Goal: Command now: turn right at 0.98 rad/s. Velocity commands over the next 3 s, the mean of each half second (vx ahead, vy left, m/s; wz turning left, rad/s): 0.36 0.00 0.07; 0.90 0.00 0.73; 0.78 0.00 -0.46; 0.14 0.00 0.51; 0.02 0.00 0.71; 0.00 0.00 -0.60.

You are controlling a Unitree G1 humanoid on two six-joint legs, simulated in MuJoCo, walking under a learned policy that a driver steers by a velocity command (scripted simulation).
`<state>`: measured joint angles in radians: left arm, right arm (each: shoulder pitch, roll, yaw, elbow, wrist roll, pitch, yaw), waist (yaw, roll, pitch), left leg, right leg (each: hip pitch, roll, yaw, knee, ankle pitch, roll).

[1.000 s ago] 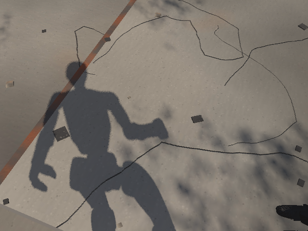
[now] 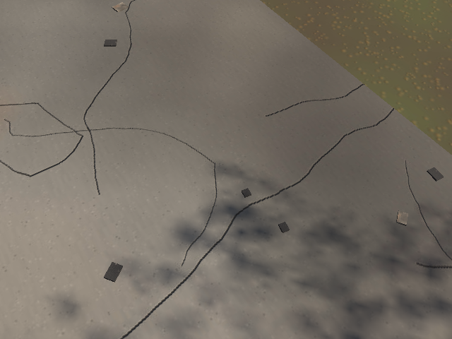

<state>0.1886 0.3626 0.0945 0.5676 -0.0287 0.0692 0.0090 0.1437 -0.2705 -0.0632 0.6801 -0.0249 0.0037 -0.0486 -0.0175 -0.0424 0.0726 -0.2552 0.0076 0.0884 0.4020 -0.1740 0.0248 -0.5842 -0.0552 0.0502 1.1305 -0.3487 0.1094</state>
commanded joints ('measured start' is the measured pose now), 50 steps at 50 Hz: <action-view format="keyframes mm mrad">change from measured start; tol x32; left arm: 1 -79 53 7 -111 2 -17 -6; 12 282 223 46 46 41 -48 2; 50 -182 -49 -81 -1 33 -199 -25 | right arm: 1 17 -198 -56 -49 2 -5 3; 50 244 -117 1 2 36 -110 42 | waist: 1 -41 184 -136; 31 57 0 148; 38 -122 244 -448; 50 -65 95 56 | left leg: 1 261 289 -180 -130 207 211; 7 175 276 -140 -46 400 211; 12 -653 34 -90 573 -461 -18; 19 -665 85 -194 809 90 -61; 30 -651 130 -31 451 168 39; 35 100 -98 120 396 -75 178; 38 737 268 -1036 -132 -694 455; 50 -86 20 -207 -271 60 201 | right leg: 1 -108 -46 -22 -85 -8 11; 9 538 81 -107 -763 111 -112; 11 918 -254 306 -801 -210 -249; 13 648 -362 493 -994 -555 -375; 29 671 -258 -270 -1075 177 -207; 35 589 -234 -352 -399 1347 -181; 36 304 -169 -319 -68 957 -133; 37 -147 86 -222 434 -138 -56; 50 28 -45 -88 -403 617 -73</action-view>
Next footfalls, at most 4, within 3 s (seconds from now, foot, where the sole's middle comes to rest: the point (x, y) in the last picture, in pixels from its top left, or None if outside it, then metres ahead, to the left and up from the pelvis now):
0.20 right None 0.03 -0.15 -0.78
0.72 left None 0.39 0.17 -0.78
1.22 right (148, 204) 0.88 0.26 -0.78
1.62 left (97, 142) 1.15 0.48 -0.78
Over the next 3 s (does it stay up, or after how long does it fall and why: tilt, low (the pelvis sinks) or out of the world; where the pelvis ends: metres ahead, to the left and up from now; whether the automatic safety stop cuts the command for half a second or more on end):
stays up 1.12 0.35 -0.02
